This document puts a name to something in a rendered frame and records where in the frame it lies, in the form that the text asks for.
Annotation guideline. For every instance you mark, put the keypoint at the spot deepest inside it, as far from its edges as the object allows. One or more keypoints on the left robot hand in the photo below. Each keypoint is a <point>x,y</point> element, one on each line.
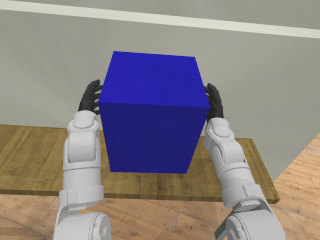
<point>87,102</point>

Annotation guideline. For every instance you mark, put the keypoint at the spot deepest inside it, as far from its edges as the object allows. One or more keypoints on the robot right upper arm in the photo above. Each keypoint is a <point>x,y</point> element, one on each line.
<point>253,225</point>

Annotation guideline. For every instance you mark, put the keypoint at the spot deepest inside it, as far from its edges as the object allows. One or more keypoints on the table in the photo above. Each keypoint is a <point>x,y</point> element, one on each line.
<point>31,163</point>

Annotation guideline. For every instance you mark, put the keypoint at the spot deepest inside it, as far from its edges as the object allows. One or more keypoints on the carton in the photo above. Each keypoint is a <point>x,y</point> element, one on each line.
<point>153,108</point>

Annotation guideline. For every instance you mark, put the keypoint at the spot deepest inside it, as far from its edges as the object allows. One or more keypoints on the robot left upper arm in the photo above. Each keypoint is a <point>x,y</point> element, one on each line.
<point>84,226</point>

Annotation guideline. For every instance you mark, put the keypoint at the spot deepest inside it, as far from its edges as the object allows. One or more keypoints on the robot right forearm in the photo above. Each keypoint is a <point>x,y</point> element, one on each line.
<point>239,190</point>

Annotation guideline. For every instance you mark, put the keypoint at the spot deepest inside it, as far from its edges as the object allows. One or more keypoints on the right robot hand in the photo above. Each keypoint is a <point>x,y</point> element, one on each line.
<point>215,102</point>

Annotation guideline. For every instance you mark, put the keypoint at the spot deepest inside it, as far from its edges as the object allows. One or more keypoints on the robot left forearm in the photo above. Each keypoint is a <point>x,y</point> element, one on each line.
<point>82,187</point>

